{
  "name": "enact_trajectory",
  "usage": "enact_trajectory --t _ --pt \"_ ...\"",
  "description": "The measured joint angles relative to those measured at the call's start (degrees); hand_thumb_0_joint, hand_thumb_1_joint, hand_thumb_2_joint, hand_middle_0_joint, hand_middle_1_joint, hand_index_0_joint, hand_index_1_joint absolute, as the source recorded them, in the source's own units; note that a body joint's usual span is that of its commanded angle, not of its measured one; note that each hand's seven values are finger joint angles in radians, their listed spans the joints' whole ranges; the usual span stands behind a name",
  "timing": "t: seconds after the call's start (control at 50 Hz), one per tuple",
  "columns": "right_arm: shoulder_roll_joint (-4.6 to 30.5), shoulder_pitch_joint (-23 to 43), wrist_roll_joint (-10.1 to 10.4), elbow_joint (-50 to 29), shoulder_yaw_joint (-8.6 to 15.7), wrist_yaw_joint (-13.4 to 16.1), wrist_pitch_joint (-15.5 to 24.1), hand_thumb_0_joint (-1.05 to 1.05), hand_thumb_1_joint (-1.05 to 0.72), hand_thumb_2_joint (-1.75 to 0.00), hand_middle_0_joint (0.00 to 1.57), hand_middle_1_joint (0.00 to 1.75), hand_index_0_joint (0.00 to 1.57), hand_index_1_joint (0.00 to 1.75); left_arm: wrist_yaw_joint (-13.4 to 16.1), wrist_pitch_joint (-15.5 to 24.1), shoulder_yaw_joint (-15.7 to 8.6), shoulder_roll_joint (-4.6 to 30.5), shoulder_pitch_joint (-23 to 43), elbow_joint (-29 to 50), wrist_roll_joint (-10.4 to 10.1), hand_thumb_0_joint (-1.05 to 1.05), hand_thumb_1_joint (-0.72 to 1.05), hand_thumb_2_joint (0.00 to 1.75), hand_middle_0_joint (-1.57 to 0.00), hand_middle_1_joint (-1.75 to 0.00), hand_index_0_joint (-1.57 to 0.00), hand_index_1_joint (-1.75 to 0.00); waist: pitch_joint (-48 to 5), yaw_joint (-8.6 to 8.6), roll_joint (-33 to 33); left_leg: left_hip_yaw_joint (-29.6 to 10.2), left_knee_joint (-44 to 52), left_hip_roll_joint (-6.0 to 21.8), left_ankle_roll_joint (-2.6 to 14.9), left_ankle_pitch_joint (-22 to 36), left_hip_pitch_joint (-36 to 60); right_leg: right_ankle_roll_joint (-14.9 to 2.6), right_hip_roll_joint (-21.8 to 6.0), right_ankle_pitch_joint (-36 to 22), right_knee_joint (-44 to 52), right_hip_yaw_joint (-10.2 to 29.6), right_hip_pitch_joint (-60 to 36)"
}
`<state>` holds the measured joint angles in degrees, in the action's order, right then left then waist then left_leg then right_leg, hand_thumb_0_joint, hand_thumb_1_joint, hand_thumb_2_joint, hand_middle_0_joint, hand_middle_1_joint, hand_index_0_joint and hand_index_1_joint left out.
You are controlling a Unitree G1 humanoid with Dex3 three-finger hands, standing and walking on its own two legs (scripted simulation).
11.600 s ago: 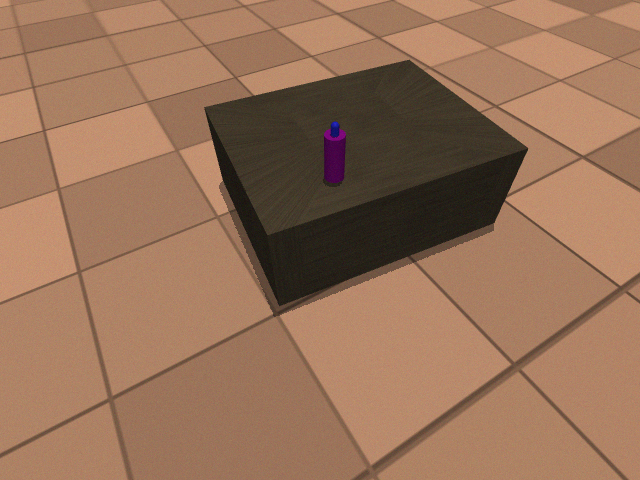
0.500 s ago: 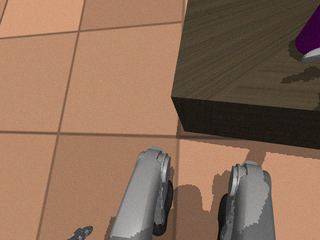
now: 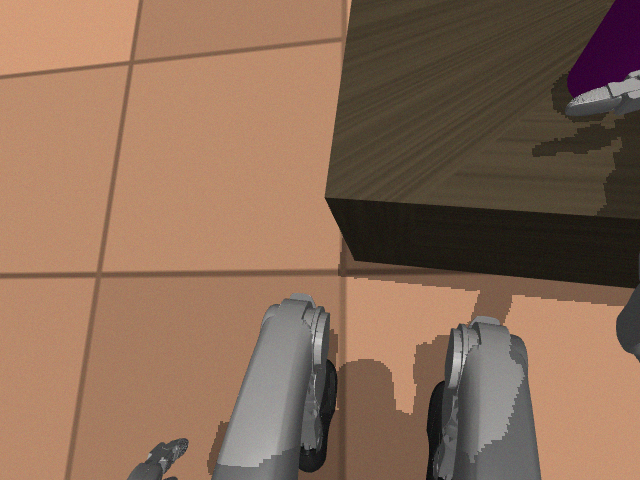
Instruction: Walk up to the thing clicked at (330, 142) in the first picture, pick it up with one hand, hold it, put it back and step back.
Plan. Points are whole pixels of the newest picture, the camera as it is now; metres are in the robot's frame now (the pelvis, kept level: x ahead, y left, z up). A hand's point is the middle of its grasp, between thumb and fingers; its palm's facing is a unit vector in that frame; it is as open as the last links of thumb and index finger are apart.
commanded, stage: close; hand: right
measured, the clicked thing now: out of the picture +0.58 -0.23 +0.06
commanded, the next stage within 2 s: settle in 0.52 s
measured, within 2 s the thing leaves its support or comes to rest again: leaves its support in 0.98 s
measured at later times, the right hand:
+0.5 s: hand (628, 44) +0.57 -0.22 +0.03, palm faces +0.14 +0.99 -0.03, open 9.9 cm
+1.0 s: hand (620, 51) +0.55 -0.21 +0.03, palm faces +0.14 +0.99 -0.04, open 9.5 cm
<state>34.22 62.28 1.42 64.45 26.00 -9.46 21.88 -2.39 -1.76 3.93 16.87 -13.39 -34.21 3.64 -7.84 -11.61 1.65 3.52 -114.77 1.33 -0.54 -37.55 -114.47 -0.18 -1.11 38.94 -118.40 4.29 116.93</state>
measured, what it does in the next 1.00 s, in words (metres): stands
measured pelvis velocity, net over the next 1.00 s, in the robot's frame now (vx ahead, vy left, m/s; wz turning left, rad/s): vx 0.00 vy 0.00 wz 0.00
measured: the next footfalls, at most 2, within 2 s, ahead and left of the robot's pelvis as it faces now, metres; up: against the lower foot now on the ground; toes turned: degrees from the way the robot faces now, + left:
none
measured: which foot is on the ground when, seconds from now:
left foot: down 0.00-1.00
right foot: down 0.00-1.00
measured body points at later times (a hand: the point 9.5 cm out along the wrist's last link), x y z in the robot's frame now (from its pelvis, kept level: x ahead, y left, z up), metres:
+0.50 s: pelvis +0.00 +0.00 +0.00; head +0.23 -0.04 +0.38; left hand +0.05 +0.27 -0.11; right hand +0.55 -0.27 +0.03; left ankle +0.09 +0.13 -0.40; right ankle +0.07 -0.12 -0.40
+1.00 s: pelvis +0.00 +0.00 +0.03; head +0.23 -0.04 +0.41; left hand +0.06 +0.27 -0.09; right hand +0.54 -0.26 +0.04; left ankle +0.09 +0.13 -0.40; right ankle +0.07 -0.12 -0.40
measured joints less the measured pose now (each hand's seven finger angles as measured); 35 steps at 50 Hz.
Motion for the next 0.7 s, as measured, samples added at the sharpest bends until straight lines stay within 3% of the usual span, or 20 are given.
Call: enact_trajectory --t 0.24,0.46,0.7 --pt "-0.14 1.26 -0.53 -0.26 -1.37 0.89 -0.18 -0.01 0.36 -0.21 0.52 0.34 0.50 0.34 -0.29 -0.46 -0.27 0.14 -0.39 -0.09 0.05 0.00 0.90 0.92 -0.20 -0.30 -0.19 -0.30 0.61 0.26 -0.35 0.01 -1.30 0.18 -0.02 0.04 -1.03 0.01 0.23 -0.19 -1.28 0.07 1.16" --pt "-0.85 0.09 -0.42 -1.42 -1.72 1.94 -0.88 -0.01 0.18 -0.44 0.87 0.65 0.88 0.66 0.01 -0.62 -0.35 -0.32 -0.89 -0.55 -0.32 0.00 0.90 0.92 -0.19 -0.29 -0.19 -0.30 0.28 0.19 -0.04 -0.05 -0.24 0.15 -0.26 0.22 -0.24 -0.25 0.19 -0.29 -0.41 -0.04 0.49" --pt "-2.78 -2.37 0.13 -3.85 -1.89 2.20 0.02 0.00 0.23 -0.89 0.78 0.89 0.80 0.91 0.02 -0.71 -0.75 -0.45 -0.84 -0.53 -0.56 0.00 0.90 0.91 -0.20 -0.29 -0.19 -0.30 0.22 0.54 0.10 -0.25 0.67 -0.01 -0.35 0.01 0.75 -0.35 0.01 0.04 0.53 -0.27 -0.67"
